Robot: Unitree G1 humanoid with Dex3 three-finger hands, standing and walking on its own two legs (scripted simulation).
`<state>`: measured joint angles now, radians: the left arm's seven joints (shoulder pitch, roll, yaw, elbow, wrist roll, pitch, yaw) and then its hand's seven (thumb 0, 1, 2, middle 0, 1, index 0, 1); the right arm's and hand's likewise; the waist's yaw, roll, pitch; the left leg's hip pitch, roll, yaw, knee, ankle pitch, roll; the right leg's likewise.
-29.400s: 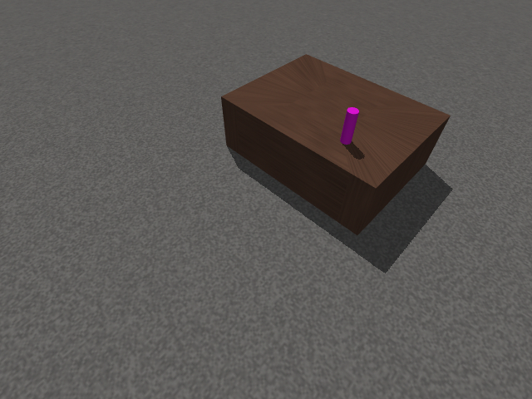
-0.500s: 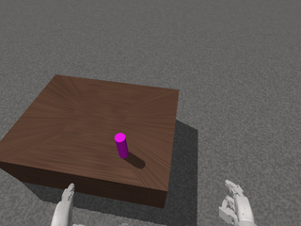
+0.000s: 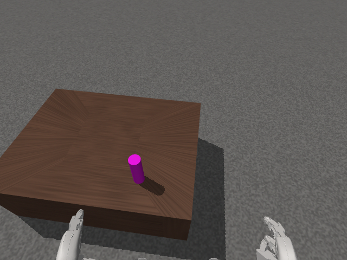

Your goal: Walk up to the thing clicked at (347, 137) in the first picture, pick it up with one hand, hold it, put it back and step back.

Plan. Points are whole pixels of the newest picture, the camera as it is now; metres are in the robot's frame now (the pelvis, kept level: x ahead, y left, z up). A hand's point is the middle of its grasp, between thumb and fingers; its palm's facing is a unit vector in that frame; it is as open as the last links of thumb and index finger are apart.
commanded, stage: home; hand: left
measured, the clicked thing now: (136, 169) +0.52 +0.17 -0.31
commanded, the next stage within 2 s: stand in 1.14 s
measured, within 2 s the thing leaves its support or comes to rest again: neither
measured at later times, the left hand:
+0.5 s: hand (95, 251) +0.17 +0.19 -0.06, palm faces +0.12 -0.95 -0.28, open 17.5 cm
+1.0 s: hand (99, 250) +0.17 +0.18 -0.06, palm faces +0.12 -0.95 -0.28, open 17.5 cm
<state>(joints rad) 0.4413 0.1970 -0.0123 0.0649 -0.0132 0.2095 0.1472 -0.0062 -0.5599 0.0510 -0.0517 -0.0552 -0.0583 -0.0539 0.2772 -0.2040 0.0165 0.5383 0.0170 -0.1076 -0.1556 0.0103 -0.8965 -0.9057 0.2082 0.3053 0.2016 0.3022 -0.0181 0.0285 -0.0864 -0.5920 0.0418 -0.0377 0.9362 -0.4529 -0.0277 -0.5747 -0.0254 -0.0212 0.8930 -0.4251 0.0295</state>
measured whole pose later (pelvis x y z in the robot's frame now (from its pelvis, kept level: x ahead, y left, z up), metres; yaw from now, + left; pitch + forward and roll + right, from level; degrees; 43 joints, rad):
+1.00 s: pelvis +0.00 +0.00 +0.00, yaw +0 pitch +7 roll -2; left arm 0.46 0.20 -0.01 0.02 -0.01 0.24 0.14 -0.01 -0.55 0.06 -0.05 -0.06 -0.06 -0.06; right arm 0.28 -0.21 0.02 0.52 0.00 -0.13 -0.17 0.01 -0.90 -0.91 0.21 0.31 0.20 0.30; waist -0.02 0.03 -0.10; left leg -0.62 0.04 -0.05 0.97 -0.47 -0.03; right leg -0.60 -0.02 -0.03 0.93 -0.44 0.03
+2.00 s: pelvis +0.00 +0.01 +0.04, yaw +1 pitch -3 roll +0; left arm 0.24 0.33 0.01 1.01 0.03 0.00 0.02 0.01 0.89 0.90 -0.20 -0.30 -0.21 -0.30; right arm 0.21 -0.31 -0.02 1.01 -0.03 0.00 -0.01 0.01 -0.90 -0.90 0.21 0.30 0.20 0.30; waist 0.02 0.01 0.05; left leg -0.23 0.00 -0.03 0.56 -0.27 -0.01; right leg -0.21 -0.06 -0.03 0.54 -0.27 0.04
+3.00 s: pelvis +0.01 -0.01 +0.06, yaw +2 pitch -3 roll +0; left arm 0.10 0.33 0.01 1.16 0.01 -0.01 0.01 0.01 0.90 0.90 -0.20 -0.30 -0.21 -0.30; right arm 0.12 -0.34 -0.01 1.14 -0.02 0.00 -0.01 0.00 -0.90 -0.90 0.21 0.30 0.20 0.30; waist 0.01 0.02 0.06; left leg -0.11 0.03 -0.04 0.34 -0.18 -0.04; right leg -0.11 -0.04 -0.04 0.35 -0.19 0.02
